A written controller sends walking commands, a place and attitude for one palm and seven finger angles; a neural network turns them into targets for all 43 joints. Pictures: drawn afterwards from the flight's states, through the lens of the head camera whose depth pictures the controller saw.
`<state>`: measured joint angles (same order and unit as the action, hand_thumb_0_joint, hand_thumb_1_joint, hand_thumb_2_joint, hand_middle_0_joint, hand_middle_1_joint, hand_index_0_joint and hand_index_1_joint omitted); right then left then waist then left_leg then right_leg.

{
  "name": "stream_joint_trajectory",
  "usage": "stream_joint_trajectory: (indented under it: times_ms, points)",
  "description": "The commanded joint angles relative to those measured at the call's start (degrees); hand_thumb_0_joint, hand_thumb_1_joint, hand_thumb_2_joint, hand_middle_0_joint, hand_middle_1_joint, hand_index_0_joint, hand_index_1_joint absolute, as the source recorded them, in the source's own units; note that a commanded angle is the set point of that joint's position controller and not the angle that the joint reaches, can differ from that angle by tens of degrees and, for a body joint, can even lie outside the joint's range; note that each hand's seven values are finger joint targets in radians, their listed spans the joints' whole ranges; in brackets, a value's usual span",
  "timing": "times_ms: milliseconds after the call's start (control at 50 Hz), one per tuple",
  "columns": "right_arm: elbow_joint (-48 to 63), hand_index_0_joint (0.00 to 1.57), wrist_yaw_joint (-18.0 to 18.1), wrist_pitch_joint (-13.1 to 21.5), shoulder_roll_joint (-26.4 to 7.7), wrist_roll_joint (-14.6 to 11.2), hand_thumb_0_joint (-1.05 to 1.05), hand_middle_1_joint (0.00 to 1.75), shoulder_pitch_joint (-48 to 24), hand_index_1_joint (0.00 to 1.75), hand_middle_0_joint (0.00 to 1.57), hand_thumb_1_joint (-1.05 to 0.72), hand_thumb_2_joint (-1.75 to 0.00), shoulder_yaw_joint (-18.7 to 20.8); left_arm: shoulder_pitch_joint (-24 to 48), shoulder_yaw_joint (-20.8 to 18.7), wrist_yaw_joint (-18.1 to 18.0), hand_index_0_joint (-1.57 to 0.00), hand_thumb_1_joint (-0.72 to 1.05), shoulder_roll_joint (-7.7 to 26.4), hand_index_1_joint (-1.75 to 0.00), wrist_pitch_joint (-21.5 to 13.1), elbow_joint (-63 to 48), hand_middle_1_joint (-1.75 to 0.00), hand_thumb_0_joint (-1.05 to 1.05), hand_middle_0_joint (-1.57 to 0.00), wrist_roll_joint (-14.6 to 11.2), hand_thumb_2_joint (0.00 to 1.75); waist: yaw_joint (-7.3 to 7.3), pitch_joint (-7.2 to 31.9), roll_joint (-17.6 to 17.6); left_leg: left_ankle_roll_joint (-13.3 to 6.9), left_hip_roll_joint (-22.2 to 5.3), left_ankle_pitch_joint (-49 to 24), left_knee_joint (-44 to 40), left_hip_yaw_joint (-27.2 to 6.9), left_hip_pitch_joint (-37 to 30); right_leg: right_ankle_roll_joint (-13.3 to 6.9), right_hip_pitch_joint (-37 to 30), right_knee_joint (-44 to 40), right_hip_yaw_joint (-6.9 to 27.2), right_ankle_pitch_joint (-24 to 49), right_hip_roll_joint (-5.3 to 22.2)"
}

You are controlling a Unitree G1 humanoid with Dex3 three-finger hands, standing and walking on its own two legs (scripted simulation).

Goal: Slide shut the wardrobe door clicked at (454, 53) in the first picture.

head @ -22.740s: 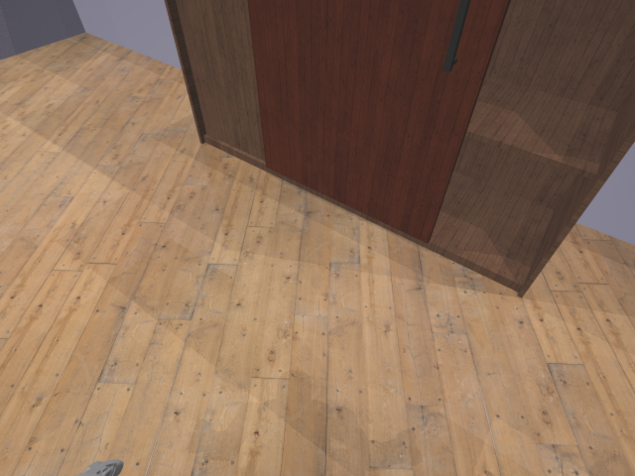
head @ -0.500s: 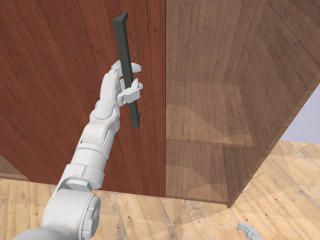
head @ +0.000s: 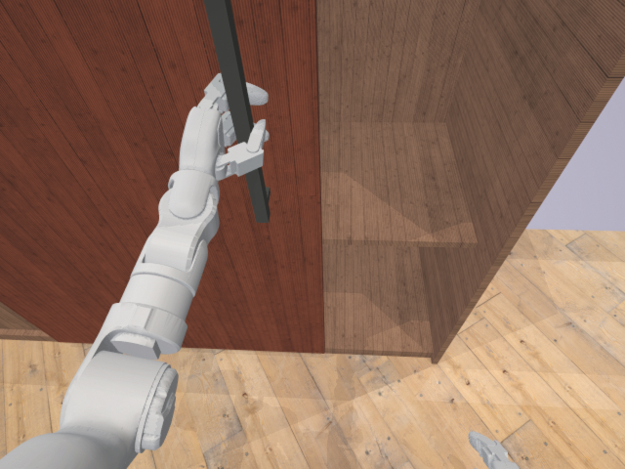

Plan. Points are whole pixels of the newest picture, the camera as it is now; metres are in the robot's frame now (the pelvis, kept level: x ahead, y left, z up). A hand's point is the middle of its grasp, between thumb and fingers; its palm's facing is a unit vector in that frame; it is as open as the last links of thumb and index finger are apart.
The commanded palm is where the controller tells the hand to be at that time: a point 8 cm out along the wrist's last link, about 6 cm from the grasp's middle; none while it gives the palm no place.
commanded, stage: step sideways, sliding the door along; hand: left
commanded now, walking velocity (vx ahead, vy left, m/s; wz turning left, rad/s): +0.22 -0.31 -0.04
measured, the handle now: (248, 122) +0.49 +0.10 +0.18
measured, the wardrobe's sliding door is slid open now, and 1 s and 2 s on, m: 0.34 0.17 0.00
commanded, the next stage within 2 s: none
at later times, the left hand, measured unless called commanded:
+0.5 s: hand (298, 148) +0.45 +0.03 +0.18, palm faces +0.16 -0.98 -0.10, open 6.2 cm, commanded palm +0.42 +0.02 +0.19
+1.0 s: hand (410, 148) +0.44 -0.10 +0.18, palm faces +0.17 -0.98 -0.05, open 6.1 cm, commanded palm +0.42 -0.11 +0.19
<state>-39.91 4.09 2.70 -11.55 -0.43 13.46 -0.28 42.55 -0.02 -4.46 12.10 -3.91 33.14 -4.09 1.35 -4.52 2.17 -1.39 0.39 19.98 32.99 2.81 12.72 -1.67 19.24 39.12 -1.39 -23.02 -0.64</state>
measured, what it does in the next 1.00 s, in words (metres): steps to the right: right foot, then left foot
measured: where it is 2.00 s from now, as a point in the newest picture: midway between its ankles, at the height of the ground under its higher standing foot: outside the picture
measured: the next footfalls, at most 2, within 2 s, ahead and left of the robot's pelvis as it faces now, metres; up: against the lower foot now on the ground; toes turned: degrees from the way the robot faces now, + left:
right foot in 0.52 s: +0.16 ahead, -0.25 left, +0.00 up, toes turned +3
left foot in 0.68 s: +0.07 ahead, -0.01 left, +0.00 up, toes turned +18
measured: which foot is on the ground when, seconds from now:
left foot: down 0.00-0.58, up 0.60-0.66, down 0.68-1.00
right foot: down 0.00-0.32, up 0.34-0.50, down 0.52-1.00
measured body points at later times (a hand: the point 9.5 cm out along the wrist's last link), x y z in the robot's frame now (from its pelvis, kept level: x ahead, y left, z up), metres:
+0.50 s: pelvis +0.02 -0.12 -0.01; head +0.10 -0.12 +0.43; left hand +0.43 +0.08 +0.18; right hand +0.24 -0.31 -0.13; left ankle +0.00 +0.07 -0.73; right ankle +0.11 -0.24 -0.72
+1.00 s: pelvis +0.08 -0.24 +0.00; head +0.17 -0.23 +0.43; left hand +0.43 -0.05 +0.18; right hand +0.33 -0.41 -0.11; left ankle +0.04 -0.05 -0.73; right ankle +0.11 -0.32 -0.72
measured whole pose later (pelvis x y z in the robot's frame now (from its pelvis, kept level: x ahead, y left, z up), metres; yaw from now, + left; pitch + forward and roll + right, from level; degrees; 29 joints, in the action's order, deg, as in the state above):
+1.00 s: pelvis +0.08 -0.24 +0.00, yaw +9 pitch -2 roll +0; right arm -34.3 -0.1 0.5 -11.1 -3.0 -0.1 2.4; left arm 27.4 4.5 -9.4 6.0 -4.0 -1.4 -2.9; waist -2.9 -15.5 2.4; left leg 1.7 -10.1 12.1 34.9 3.3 13.9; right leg -2.4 18.3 39.9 -4.5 -15.3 -1.2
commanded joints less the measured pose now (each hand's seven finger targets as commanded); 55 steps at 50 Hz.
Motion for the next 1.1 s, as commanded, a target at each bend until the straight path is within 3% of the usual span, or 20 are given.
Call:
stream_joint_trajectory:
  times_ms: [0, 40, 80, 120, 220, 260, 300, 340, 480, 540, 580, 620, 660, 720, 800, 860, 900, 940, 980, 1080]
  points:
    - [8.3, 0.2, -0.2, 0.2, -7.9, -0.5, 0.0, 0.3, -4.5, 0.3, 0.2, -0.9, -0.9, 2.1, 32.8, -0.6, 0.7, -0.45, 0.9, 4.4, -1.4, -5.4, -18.5, -1.4, 0.0, -0.45, 1.2, 0.9, 1.78, 19.6, 5.0, -6.0, -15.9, -37.1, -1.0, -14.2, -18.1, -0.8, 1.0, -6.8, 0.0, 4.1, 0.0]
    - [8.6, 0.2, -0.2, -0.6, -8.4, -1.1, 0.0, 0.3, -5.3, 0.3, 0.2, -0.9, -0.9, 2.8, 31.1, -1.1, 0.8, -0.45, 0.9, 6.1, -1.4, -4.8, -17.3, -1.4, 0.0, -0.45, 1.3, 0.9, 0.41, 19.9, 0.3, -3.4, -12.3, -29.3, 4.1, -8.5, -5.2, -1.8, -12.5, -12.4, 1.4, 14.6, 1.7]
    - [8.7, 0.2, 0.0, -1.4, -7.1, -1.6, 0.0, 0.3, -4.4, 0.3, 0.2, -0.9, -0.9, 3.5, 31.2, -2.8, 0.9, -0.45, 0.9, 7.3, -1.4, -4.4, -20.0, -1.4, 0.0, -0.45, 1.6, 0.9, 0.27, 20.0, -20.5, 0.9, -2.1, -4.2, 21.0, -0.1, 9.2, -8.3, -22.1, -20.7, 17.2, 21.1, 12.7]
    - [7.9, 0.2, 0.1, 0.2, -5.4, -1.4, 0.0, 0.3, -7.1, 0.3, 0.2, -0.9, -0.9, 3.4, 30.7, -1.2, 1.3, -0.45, 0.9, 3.1, -1.4, -5.3, -20.6, -1.4, 0.0, -0.45, 1.4, 0.9, -1.24, 17.1, -14.7, 1.2, -1.9, 11.0, 30.4, -4.2, 15.3, -11.7, -23.1, -17.8, 20.0, 41.0, 17.1]
    - [9.3, 0.2, -0.5, -0.6, -4.1, -0.8, 0.0, 0.3, -8.8, 0.3, 0.2, -0.9, -0.9, 2.6, 33.0, 5.0, 0.5, -0.45, 0.9, -1.1, -1.4, -7.4, -30.1, -1.4, 0.0, -0.45, 2.1, 0.9, -0.13, 23.8, -8.3, 1.7, -2.2, -4.9, 2.8, 2.6, 1.8, -7.1, -24.0, -10.9, 6.7, 50.9, 11.5]
    - [9.4, 0.2, -0.9, -1.0, -5.0, -1.6, 0.0, 0.3, -7.4, 0.3, 0.2, -0.9, -0.9, 3.5, 32.7, 8.0, 0.6, -0.45, 0.9, -3.2, -1.4, -7.3, -32.1, -1.4, 0.0, -0.45, 1.3, 0.9, 1.69, 26.3, -4.9, -0.7, -8.1, -21.1, -9.0, -0.5, -17.0, -2.3, -10.8, -2.9, 2.6, 42.1, 9.0]
    - [10.8, 0.2, -3.1, -2.2, -6.8, -2.2, 0.0, 0.3, -8.7, 0.3, 0.2, -0.9, -0.9, 4.7, 34.0, 11.3, 1.9, -0.45, 0.9, -8.0, -1.4, -7.2, -34.0, -1.4, 0.0, -0.45, -0.3, 0.9, 2.62, 27.1, 11.7, -13.1, -29.0, -51.3, -6.3, -24.7, -36.6, 2.5, 16.2, 19.8, 6.1, -2.2, 1.5]
    - [11.5, 0.2, -3.8, -2.9, -5.7, -2.3, 0.0, 0.3, -9.7, 0.3, 0.2, -0.9, -0.9, 4.5, 30.3, 8.7, 2.1, -0.45, 0.9, -5.8, -1.4, -6.5, -33.1, -1.4, 0.0, -0.45, 0.0, 0.9, 1.77, 21.8, 5.9, -13.5, -29.9, -49.4, -2.9, -23.4, -37.5, -0.1, 24.6, 23.3, 9.2, -7.8, 3.8]
    - [14.6, 0.2, -4.2, -2.5, -6.5, -3.5, 0.0, 0.3, -13.7, 0.3, 0.2, -0.9, -0.9, 4.0, 31.4, 14.0, 2.6, -0.45, 0.9, -9.3, -1.4, -6.9, -38.6, -1.4, 0.0, -0.45, 1.6, 0.9, 1.61, 22.7, 8.1, -1.6, -16.6, -32.1, 8.0, 0.0, -9.2, 0.7, -14.6, -6.1, -3.8, 16.5, 0.4]
    - [13.2, 0.2, -3.1, -1.8, -4.2, -4.4, 0.0, 0.3, -14.1, 0.3, 0.2, -0.9, -0.9, 4.3, 29.8, 14.4, 1.7, -0.45, 0.9, -8.2, -1.4, -5.6, -37.2, -1.4, 0.0, -0.45, 2.1, 0.9, 1.79, 21.3, -15.4, 3.5, -4.3, -5.3, 21.6, 1.4, 2.7, -6.0, -20.9, -12.0, 10.6, 48.5, 11.4]
    - [11.3, 0.2, -2.6, -1.2, -3.1, -3.0, 0.0, 0.3, -14.4, 0.3, 0.2, -0.9, -0.9, 3.8, 29.9, 15.3, 1.5, -0.45, 0.9, -9.7, -1.4, -6.0, -42.1, -1.4, 0.0, -0.45, 1.9, 0.9, 1.43, 22.8, -15.7, 2.2, -4.5, 9.9, 19.2, -2.7, 4.3, -7.0, -21.1, -10.5, 12.6, 55.1, 14.2]
    - [9.9, 0.2, -2.6, -0.7, -3.1, -2.6, 0.0, 0.3, -14.8, 0.3, 0.2, -0.9, -0.9, 3.8, 30.0, 17.0, 0.9, -0.45, 0.9, -11.4, -1.4, -7.1, -45.2, -1.4, 0.0, -0.45, 1.3, 0.9, 2.52, 25.8, -9.7, 1.9, -7.3, -4.8, -0.2, -1.0, -4.3, -4.0, -20.4, -3.2, 6.4, 56.4, 11.8]
    - [12.3, 0.2, -3.6, -1.3, -6.6, -2.0, 0.0, 0.3, -14.9, 0.3, 0.2, -0.9, -0.9, 5.7, 26.2, 18.6, 1.5, -0.45, 0.9, -13.2, -1.4, -7.3, -46.4, -1.4, 0.0, -0.45, 0.1, 0.9, 1.64, 26.8, 11.4, -6.8, -26.9, -52.3, -6.5, -17.5, -25.7, 2.5, 4.4, 13.8, 1.8, 12.0, 4.0]
    - [14.0, 0.2, -6.4, -0.9, -6.1, -2.3, 0.0, 0.3, -15.1, 0.3, 0.2, -0.9, -0.9, 5.8, 27.0, 17.6, 2.1, -0.45, 0.9, -11.7, -1.4, -9.3, -50.1, -1.4, 0.0, -0.45, 1.5, 0.9, 1.37, 22.7, 11.6, -7.7, -27.1, -57.0, 0.8, -9.9, -25.3, 0.2, 7.8, 15.0, 5.2, -3.7, 4.0]
    - [16.1, 0.2, -6.5, -1.2, -5.2, -3.3, 0.0, 0.3, -15.3, 0.3, 0.2, -0.9, -0.9, 4.6, 19.8, 17.4, 2.0, -0.45, 0.9, -10.9, -1.4, -9.3, -50.8, -1.4, 0.0, -0.45, 2.9, 0.9, 0.81, 23.7, 4.7, -0.7, -20.2, -47.6, 11.2, -1.0, -18.2, 0.8, -11.3, -9.3, -0.7, 18.9, 1.4]
    - [15.4, 0.2, -4.3, -0.7, -3.1, -3.8, 0.0, 0.3, -16.0, 0.3, 0.2, -0.9, -0.9, 4.7, 13.9, 15.5, 1.1, -0.45, 0.9, -7.8, -1.4, -8.4, -52.3, -1.4, 0.0, -0.45, 3.4, 0.9, 0.91, 25.1, -18.1, 4.2, -6.4, 2.5, 18.6, 0.6, 4.1, -5.9, -27.8, -7.3, 14.0, 77.8, 12.9]
    - [14.5, 0.2, -3.9, 0.4, -1.9, -3.1, 0.0, 0.3, -15.9, 0.3, 0.2, -0.9, -0.9, 3.8, 13.0, 18.3, 1.0, -0.45, 0.9, -10.7, -1.4, -8.4, -57.0, -1.4, 0.0, -0.45, 2.9, 0.9, 0.64, 25.1, -15.7, 2.7, -6.6, 7.6, 10.5, -0.9, 6.7, -6.0, -29.3, -4.4, 14.2, 82.6, 14.1]
    - [12.7, 0.2, -3.7, 0.9, -3.3, -2.6, 0.0, 0.3, -16.0, 0.3, 0.2, -0.9, -0.9, 4.1, 14.2, 18.5, 0.2, -0.45, 0.9, -10.1, -1.4, -9.5, -60.3, -1.4, 0.0, -0.45, 1.9, 0.9, 2.35, 26.8, -6.4, 1.7, -12.1, -17.7, -7.5, 0.5, -8.2, -2.6, -21.3, 3.7, 9.1, 73.3, 11.4]
    - [15.1, 0.2, -5.6, -0.1, -6.1, -1.6, 0.0, 0.3, -16.2, 0.3, 0.2, -0.9, -0.9, 6.0, 12.0, 18.4, 1.7, -0.45, 0.9, -10.9, -1.4, -10.1, -59.4, -1.4, 0.0, -0.45, 1.4, 0.9, 0.73, 29.5, 8.4, -7.1, -29.5, -67.4, -5.6, -10.7, -31.6, 2.4, 4.5, 13.8, 4.4, 6.7, 3.8]
    - [15.4, 0.2, -6.5, 0.1, -4.9, -2.0, 0.0, 0.3, -16.7, 0.3, 0.2, -0.9, -0.9, 5.0, 11.5, 14.3, 0.8, -0.45, 0.9, -7.7, -1.4, -10.5, -55.5, -1.4, 0.0, -0.45, 4.4, 0.9, 0.62, 21.2, 11.2, -1.9, -26.3, -53.1, 3.1, 2.2, -20.5, 1.0, -3.1, 1.0, 0.6, 5.1, 2.2]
